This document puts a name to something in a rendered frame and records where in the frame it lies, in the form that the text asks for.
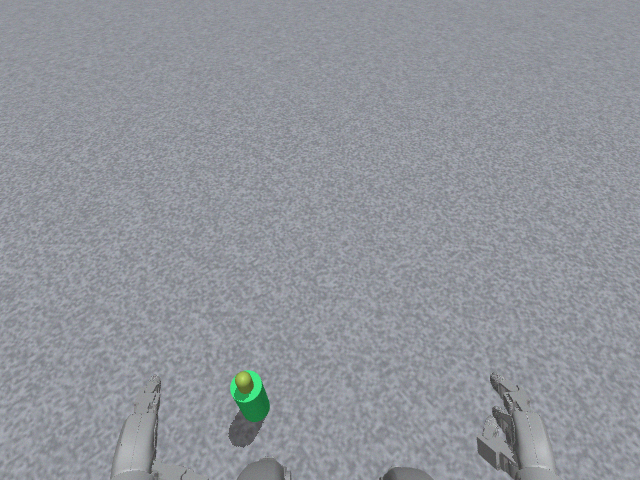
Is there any right robot hand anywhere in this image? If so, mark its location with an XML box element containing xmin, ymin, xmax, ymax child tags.
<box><xmin>477</xmin><ymin>373</ymin><xmax>557</xmax><ymax>480</ymax></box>

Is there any bottle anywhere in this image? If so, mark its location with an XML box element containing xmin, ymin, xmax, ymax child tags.
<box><xmin>230</xmin><ymin>370</ymin><xmax>270</xmax><ymax>422</ymax></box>

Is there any left robot hand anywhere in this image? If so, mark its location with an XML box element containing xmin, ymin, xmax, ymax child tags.
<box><xmin>110</xmin><ymin>375</ymin><xmax>209</xmax><ymax>480</ymax></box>

